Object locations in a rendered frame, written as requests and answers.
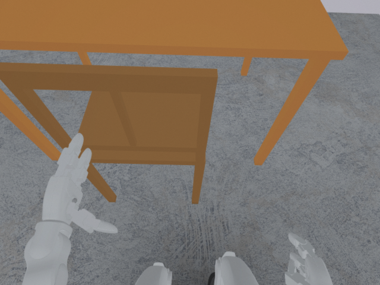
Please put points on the robot thigh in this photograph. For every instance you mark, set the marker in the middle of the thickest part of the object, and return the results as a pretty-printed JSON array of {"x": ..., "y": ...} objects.
[
  {"x": 231, "y": 270},
  {"x": 155, "y": 275}
]

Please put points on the robot right hand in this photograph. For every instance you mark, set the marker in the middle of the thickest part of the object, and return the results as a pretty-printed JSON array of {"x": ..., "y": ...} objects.
[{"x": 312, "y": 270}]

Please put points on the left robot thigh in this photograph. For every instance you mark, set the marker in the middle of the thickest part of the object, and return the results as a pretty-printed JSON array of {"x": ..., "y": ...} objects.
[{"x": 155, "y": 275}]

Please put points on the chair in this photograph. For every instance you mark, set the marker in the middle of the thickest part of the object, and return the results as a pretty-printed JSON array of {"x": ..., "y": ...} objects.
[{"x": 135, "y": 114}]

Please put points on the table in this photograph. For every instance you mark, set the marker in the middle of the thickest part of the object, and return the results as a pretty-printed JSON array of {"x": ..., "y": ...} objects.
[{"x": 297, "y": 29}]

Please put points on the right robot thigh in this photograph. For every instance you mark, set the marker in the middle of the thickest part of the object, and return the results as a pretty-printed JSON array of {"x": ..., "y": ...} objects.
[{"x": 231, "y": 270}]

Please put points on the left robot forearm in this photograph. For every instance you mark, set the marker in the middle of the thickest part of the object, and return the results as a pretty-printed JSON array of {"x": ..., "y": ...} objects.
[{"x": 46, "y": 254}]

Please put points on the robot left hand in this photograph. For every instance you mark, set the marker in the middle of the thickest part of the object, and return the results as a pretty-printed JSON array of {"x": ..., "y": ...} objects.
[{"x": 64, "y": 186}]

